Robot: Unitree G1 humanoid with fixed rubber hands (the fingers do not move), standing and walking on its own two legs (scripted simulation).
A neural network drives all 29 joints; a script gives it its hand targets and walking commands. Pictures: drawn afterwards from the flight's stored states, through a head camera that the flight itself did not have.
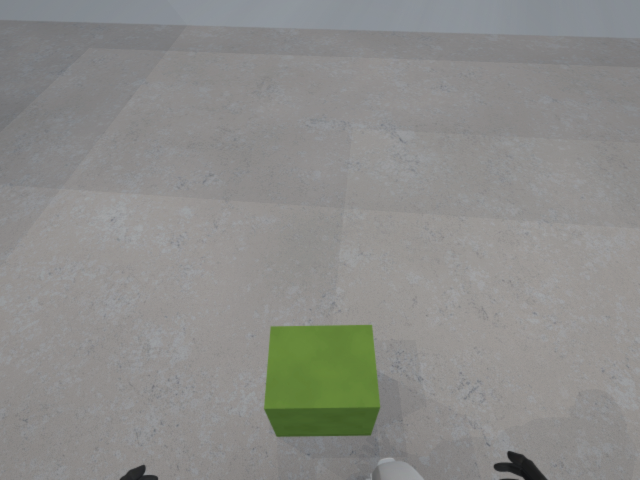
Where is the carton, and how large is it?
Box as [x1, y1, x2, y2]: [264, 325, 379, 436]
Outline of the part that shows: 371,325 271,326 264,409 277,436 370,435 379,409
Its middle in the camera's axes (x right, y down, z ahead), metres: +0.00 +0.40 +1.07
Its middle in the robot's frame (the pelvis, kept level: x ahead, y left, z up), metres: +0.44 +0.00 -0.61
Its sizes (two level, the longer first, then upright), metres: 0.269 0.208 0.274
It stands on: the floor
